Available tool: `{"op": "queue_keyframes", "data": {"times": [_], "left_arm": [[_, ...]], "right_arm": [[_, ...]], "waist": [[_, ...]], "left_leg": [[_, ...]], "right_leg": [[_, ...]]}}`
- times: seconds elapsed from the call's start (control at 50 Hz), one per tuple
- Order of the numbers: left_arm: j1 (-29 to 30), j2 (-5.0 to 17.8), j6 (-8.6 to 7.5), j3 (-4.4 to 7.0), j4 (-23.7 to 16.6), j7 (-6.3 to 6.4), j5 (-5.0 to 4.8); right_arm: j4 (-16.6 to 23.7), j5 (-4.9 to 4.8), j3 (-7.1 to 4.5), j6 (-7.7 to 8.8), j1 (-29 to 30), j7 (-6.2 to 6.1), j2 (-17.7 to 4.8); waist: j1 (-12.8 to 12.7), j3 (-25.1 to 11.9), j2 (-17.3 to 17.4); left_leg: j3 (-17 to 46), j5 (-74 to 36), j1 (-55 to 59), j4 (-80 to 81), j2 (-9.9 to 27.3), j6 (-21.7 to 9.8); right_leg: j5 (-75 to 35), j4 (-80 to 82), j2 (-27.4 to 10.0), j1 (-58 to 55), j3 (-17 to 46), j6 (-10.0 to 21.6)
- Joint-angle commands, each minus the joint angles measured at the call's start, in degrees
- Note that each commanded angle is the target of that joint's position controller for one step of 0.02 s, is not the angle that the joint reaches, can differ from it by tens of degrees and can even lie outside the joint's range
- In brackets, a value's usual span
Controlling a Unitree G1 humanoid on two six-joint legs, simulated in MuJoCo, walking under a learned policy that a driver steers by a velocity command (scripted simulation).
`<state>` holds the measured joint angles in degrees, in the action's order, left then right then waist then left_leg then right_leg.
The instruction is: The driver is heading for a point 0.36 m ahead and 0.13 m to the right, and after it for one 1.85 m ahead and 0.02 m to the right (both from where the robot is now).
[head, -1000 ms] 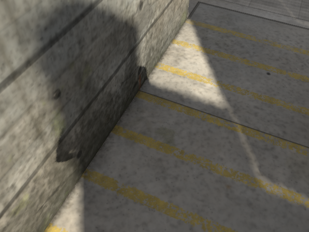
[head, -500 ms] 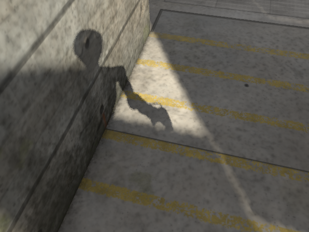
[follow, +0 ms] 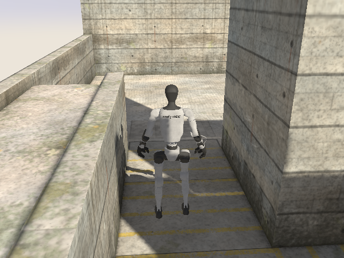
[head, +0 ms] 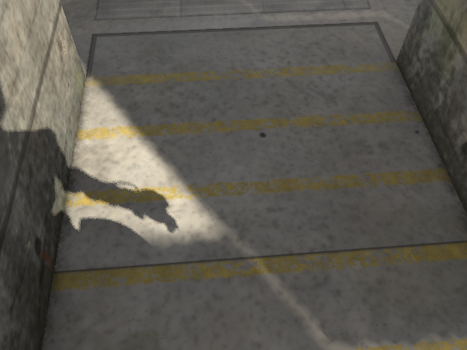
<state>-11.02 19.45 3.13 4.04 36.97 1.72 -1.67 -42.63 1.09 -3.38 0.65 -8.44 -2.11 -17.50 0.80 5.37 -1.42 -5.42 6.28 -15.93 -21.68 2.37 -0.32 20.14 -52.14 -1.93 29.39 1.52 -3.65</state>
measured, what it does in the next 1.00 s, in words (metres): walks ahead: right foot, then left foot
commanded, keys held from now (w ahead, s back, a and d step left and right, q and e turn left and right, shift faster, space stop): w+e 0.42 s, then w+q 0.58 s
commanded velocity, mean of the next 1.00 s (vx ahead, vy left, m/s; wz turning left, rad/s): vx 0.40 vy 0.00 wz -0.16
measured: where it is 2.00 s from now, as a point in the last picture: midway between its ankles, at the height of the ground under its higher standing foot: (260, 166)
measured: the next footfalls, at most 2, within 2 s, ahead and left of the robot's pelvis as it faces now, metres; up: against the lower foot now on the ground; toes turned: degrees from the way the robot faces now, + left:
right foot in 0.16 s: +0.08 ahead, -0.14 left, +0.00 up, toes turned -8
left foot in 0.66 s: +0.47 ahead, -0.02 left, +0.00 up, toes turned -14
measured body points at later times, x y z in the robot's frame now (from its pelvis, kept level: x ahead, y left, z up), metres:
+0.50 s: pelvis +0.15 -0.08 +0.01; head +0.17 -0.12 +0.46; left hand +0.24 +0.20 -0.09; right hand +0.30 -0.38 -0.10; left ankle +0.37 +0.04 -0.69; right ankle +0.04 -0.14 -0.74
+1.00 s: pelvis +0.46 -0.12 +0.01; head +0.49 -0.12 +0.45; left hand +0.71 +0.10 -0.07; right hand +0.45 -0.40 -0.12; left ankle +0.43 -0.01 -0.74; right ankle +0.61 -0.30 -0.70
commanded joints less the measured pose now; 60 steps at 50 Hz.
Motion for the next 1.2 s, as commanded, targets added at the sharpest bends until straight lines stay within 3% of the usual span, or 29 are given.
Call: {"op": "queue_keyframes", "data": {"times": [0.02,0.1,0.14,0.16,0.18,0.2,0.22,0.24,0.28,0.34,0.42,0.58,0.62,0.66,0.68,0.7,0.72,0.74,0.78,0.82,0.86,0.96,1.06,1.1,1.12,1.14,1.16,1.18,1.2], "left_arm": [[-2.3,4.0,0.38,1.23,-3.4,-0.71,-0.18],[-1.2,4.5,0.00,1.77,-3.6,-2.39,0.30],[-5.3,4.8,-0.35,2.45,-1.1,-2.46,0.24],[-11.9,6.7,-0.45,3.45,1.8,-1.76,0.11],[-15.5,14.1,-0.90,5.00,1.4,-0.85,-0.16],[-14.8,14.3,-2.87,4.46,0.1,-1.66,0.78],[-12.2,10.4,-4.59,3.34,0.0,-1.84,1.11],[-9.8,8.4,-5.62,2.67,0.0,-1.81,0.82],[-8.4,6.4,-5.65,1.81,0.2,-1.16,0.55],[-9.9,6.2,-6.09,1.91,0.2,-0.31,1.07],[-12.4,6.8,-6.06,2.37,1.8,0.41,0.65],[-15.5,6.7,-6.16,2.26,7.3,0.62,0.80],[-14.5,7.4,-5.89,2.39,7.7,0.61,1.11],[-13.0,7.3,-5.13,2.05,7.6,0.78,2.02],[-14.1,5.7,-5.04,1.33,6.3,1.00,2.86],[-19.5,0.3,-5.97,-0.50,6.0,0.15,2.87],[-15.6,4.4,-7.47,-0.11,5.7,-0.17,1.92],[-9.1,6.2,-8.62,0.37,3.9,-0.80,0.11],[-2.6,5.5,-10.33,0.23,2.5,-0.93,0.92],[-3.2,5.0,-9.98,0.48,2.5,-1.00,2.24],[-3.2,3.0,-9.33,0.06,1.9,-0.93,2.40],[7.5,0.3,-9.55,-1.27,-1.1,-1.58,2.15],[10.2,3.5,-10.31,-0.20,-2.1,-2.15,0.97],[5.0,5.0,-10.67,0.75,-0.8,-1.86,0.91],[-0.9,6.9,-10.92,1.59,0.1,-1.50,1.44],[-8.8,10.1,-10.67,2.34,0.8,-1.08,1.79],[-11.3,13.9,-9.71,3.17,2.9,-1.85,2.35],[-7.9,7.8,-9.77,1.87,1.5,-2.30,1.93],[-5.4,4.9,-9.66,1.07,1.3,-2.22,1.76]], "right_arm": [[3.8,-0.85,-2.66,0.62,5.0,0.33,-9.4],[1.9,-2.68,-3.32,0.94,4.0,1.45,-11.6],[0.5,-2.49,-2.69,0.95,3.0,1.80,-9.4],[0.3,-1.63,-1.56,0.90,3.4,2.44,-5.6],[3.4,0.14,-0.19,1.10,5.3,3.14,-1.7],[5.4,-0.99,-1.18,2.45,9.8,3.15,-5.1],[5.0,-2.48,-2.20,3.43,9.9,3.40,-8.2],[3.8,-2.35,-2.44,4.13,8.3,3.46,-8.5],[2.1,-0.76,-2.36,5.25,7.2,3.55,-7.5],[1.7,-0.79,-2.21,5.59,8.7,4.22,-6.3],[2.8,-1.17,-1.36,5.33,13.7,4.50,-3.9],[3.1,-1.69,0.15,6.21,15.9,6.18,-4.2],[2.0,-1.64,-0.23,6.22,12.5,6.12,-5.5],[-1.8,-1.44,-1.97,5.87,-0.6,5.52,-8.8],[-3.1,-1.17,-2.58,5.64,-9.5,5.27,-11.4],[-3.9,-1.75,-3.60,5.45,-13.5,5.51,-14.9],[-3.8,-3.22,-2.10,5.69,-11.6,5.45,-9.4],[-3.4,-2.78,-1.88,5.61,-9.1,4.97,-8.7],[-2.3,-1.54,-1.47,5.26,-5.1,4.06,-7.5],[-1.7,-1.09,-0.82,5.41,-3.9,3.73,-6.1],[-1.7,-2.29,-0.82,5.12,-4.0,3.21,-6.5],[-1.8,-2.79,-2.24,3.44,-7.2,1.96,-10.3],[-1.9,-3.02,-2.51,2.13,-10.9,1.06,-9.4],[-1.4,-2.64,-2.29,1.88,-10.7,1.16,-8.1],[-1.0,-2.24,-1.39,2.02,-11.2,1.46,-5.7],[-0.1,-0.83,0.11,2.13,-13.8,1.68,-0.9],[2.8,-3.43,0.60,2.71,-19.0,1.82,-0.3],[1.0,-4.13,-0.78,2.49,-17.4,1.43,-6.6],[1.6,-3.68,-1.51,2.19,-12.3,1.45,-8.6]], "waist": [[-1.0,-9.8,11.1],[-1.4,-8.5,9.8],[-3.0,-8.2,6.7],[-4.7,-8.5,-0.3],[-4.7,-6.2,-17.5],[-6.6,-5.8,-13.4],[-5.3,-3.6,-8.8],[-3.5,-2.7,-7.3],[-2.4,-3.3,-6.6],[-2.8,-4.1,-4.9],[-4.4,-1.5,-5.4],[-5.7,2.0,-5.0],[-3.8,-0.5,-5.3],[3.0,-10.7,-3.8],[5.4,-18.2,2.1],[3.0,-25.4,19.2],[4.5,-23.6,14.2],[4.9,-15.2,9.8],[2.8,-7.0,1.2],[0.2,-6.4,4.2],[-1.0,-4.9,4.6],[2.4,-3.0,6.3],[2.0,-4.0,6.4],[-1.4,-5.4,7.1],[-4.4,-9.7,5.5],[-6.2,-18.1,-4.0],[-2.7,-21.5,-23.2],[-3.7,-15.0,-12.5],[-4.4,-9.4,-7.5]], "left_leg": [[6.8,-3.3,1.7,9.0,14.1,-11.1],[6.4,18.7,1.8,8.7,15.1,-8.6],[3.6,23.9,-1.6,2.8,12.9,-6.3],[-1.1,25.4,-5.9,-9.2,8.9,-3.5],[-5.6,30.8,-24.7,-32.7,-0.4,2.0],[5.7,29.0,-33.7,-40.4,-2.6,1.0],[8.5,22.7,-35.3,-41.0,0.5,-0.6],[8.8,16.4,-34.2,-39.1,2.0,-1.2],[9.1,9.0,-30.2,-33.3,2.8,-0.4],[8.1,0.8,-27.4,-25.7,0.4,1.3],[8.1,-6.5,-22.6,-13.3,-1.6,3.4],[6.0,-7.1,-20.8,-5.5,-0.4,-0.9],[3.8,-3.0,-16.1,-5.9,-2.4,-3.1],[1.5,-3.8,2.3,-7.3,-5.8,-6.5],[15.3,-2.0,20.3,-8.8,2.4,-11.1],[45.1,11.0,38.0,-1.5,14.9,-21.1],[52.6,17.9,38.8,5.5,15.9,-20.0],[45.7,17.1,31.6,6.7,15.0,-18.0],[35.2,5.2,18.4,8.2,10.6,-16.6],[29.9,-3.5,12.6,9.9,7.5,-16.4],[27.1,-6.5,8.3,11.2,6.9,-16.8],[21.3,-1.6,-1.3,11.8,2.9,-12.7],[27.7,4.9,2.9,5.0,5.1,-9.5],[28.5,4.1,3.0,-1.0,4.1,-7.7],[26.1,4.2,1.2,-10.4,1.2,-6.0],[19.5,18.2,-5.4,-28.0,-3.8,-3.7],[13.8,29.6,-23.1,-44.1,-7.4,-2.1],[16.0,25.0,-27.6,-50.4,-3.1,-1.4],[14.7,19.6,-28.2,-51.1,-1.5,-1.2]], "right_leg": [[-4.8,5.3,-1.8,-8.1,-1.4,1.5],[-4.7,14.7,-1.2,-12.7,-5.0,4.9],[-3.3,19.6,1.0,-20.1,-6.5,7.0],[0.1,25.1,-0.7,-25.8,-1.7,9.8],[10.4,35.3,-14.2,-32.9,24.9,18.6],[19.6,42.9,-18.0,-31.4,39.0,23.8],[18.5,43.8,-17.5,-31.7,35.2,22.0],[11.8,42.6,-15.6,-31.4,30.3,19.8],[-0.3,41.7,-11.6,-32.0,23.2,16.8],[-11.7,42.3,-9.1,-33.1,18.4,16.7],[-11.0,43.2,-7.0,-28.4,15.6,16.0],[-19.5,40.6,-11.6,-34.4,11.7,13.9],[-34.8,35.5,-11.3,-36.6,9.3,12.6],[-55.8,17.7,-7.5,-33.9,4.5,10.0],[-44.4,1.2,-4.6,-20.2,3.1,7.6],[-1.3,-19.8,6.2,0.6,1.6,2.9],[9.3,-25.8,5.3,7.5,8.1,3.3],[5.5,-25.3,2.8,10.8,8.1,3.8],[-0.5,-17.8,-0.8,8.8,6.3,4.0],[-2.7,-11.4,-2.1,3.9,6.0,3.8],[-1.5,-4.4,-2.3,2.9,4.4,2.1],[-20.6,16.9,0.8,-5.3,1.7,-0.4],[-21.7,23.6,1.4,-10.3,4.6,0.3],[-17.3,25.8,1.0,-17.1,3.7,2.6],[-14.0,26.7,-2.3,-25.9,5.8,4.9],[-7.7,26.8,-13.1,-38.9,17.0,8.3],[10.4,35.4,-23.1,-47.8,45.2,16.2],[17.8,37.7,-21.1,-42.6,43.8,14.8],[10.9,37.3,-18.6,-37.3,33.1,12.7]]}}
